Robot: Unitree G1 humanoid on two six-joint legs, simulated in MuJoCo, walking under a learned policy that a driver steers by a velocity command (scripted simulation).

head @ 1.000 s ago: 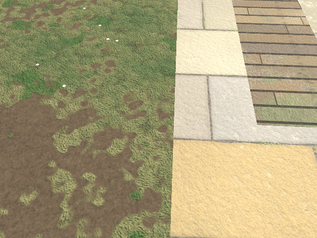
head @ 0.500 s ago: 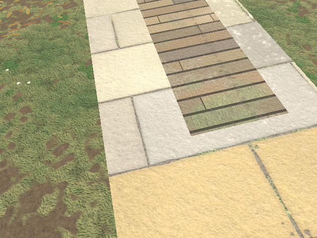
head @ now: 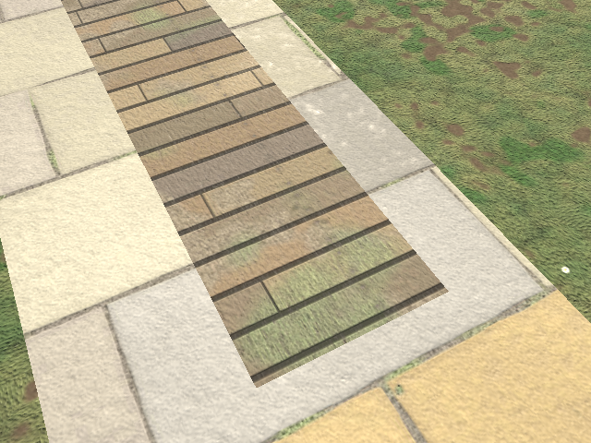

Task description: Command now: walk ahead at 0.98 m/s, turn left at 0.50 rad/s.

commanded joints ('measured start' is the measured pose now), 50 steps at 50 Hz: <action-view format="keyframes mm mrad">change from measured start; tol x64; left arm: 1 -21 51 -13 -125 25 8 -5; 50 -22 7 -32 -127 -63 50 -26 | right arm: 1 42 -56 1 -34 12 -38 -5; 50 -6 -80 29 -129 21 -72 -1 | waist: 1 71 27 22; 50 35 33 59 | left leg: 1 82 281 -526 -316 -115 198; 12 174 207 -383 -50 660 35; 17 -509 171 -113 892 -140 0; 34 29 67 180 269 90 95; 38 792 394 -741 -63 -66 367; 50 87 190 63 -302 834 -23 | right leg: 1 -244 -98 44 -117 -46 51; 15 916 -477 497 -865 -317 -43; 34 433 -282 -327 -730 1338 62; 37 -186 -43 -274 285 -220 81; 50 -59 -85 -165 -574 459 17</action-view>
